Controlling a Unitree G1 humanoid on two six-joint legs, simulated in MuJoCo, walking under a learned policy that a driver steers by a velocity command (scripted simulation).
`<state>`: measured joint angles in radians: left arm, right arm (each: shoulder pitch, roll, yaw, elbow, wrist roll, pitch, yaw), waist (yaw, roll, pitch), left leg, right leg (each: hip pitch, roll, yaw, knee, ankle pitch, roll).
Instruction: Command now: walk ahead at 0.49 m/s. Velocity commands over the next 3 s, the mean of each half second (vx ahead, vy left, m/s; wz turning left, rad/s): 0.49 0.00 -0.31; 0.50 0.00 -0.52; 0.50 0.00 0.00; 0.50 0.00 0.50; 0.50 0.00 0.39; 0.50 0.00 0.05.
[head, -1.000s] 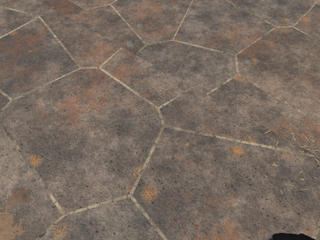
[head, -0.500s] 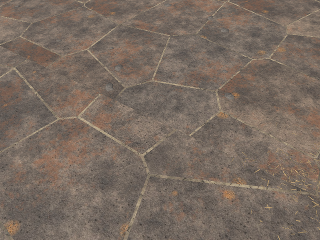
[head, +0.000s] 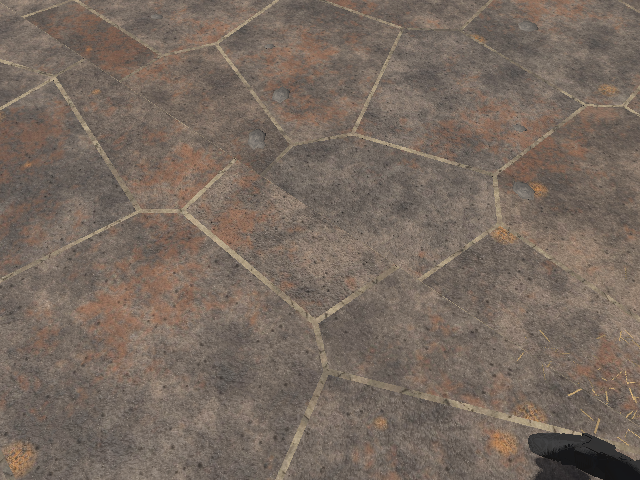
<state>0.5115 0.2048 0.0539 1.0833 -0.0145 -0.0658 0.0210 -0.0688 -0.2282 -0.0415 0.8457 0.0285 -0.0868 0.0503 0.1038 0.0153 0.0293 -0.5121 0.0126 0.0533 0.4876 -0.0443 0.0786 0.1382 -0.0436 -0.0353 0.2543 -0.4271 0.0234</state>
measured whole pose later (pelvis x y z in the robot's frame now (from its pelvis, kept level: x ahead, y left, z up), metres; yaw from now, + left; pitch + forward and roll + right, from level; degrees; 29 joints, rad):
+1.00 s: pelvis +0.60 -0.11 +0.01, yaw -28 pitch +2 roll -1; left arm 0.43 0.22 0.05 0.93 0.06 -0.12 -0.10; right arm 0.06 -0.21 0.03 0.81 -0.07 -0.10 0.02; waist 0.11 0.03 -0.03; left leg -0.53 0.05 0.01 0.59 -0.06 0.00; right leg -0.12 0.12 0.18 0.48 -0.39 -0.06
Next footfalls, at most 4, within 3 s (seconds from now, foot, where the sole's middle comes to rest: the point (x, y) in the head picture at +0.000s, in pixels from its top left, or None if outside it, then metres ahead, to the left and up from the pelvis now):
0.02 left None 0.18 0.12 -0.76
0.58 right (463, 463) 0.50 -0.18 -0.76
1.02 left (411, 329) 0.80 -0.08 -0.76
1.58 right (554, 314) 0.96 -0.46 -0.91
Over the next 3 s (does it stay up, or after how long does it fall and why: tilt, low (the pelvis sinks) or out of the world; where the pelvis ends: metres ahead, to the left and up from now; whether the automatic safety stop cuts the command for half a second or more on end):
stays up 1.66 -0.35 -0.13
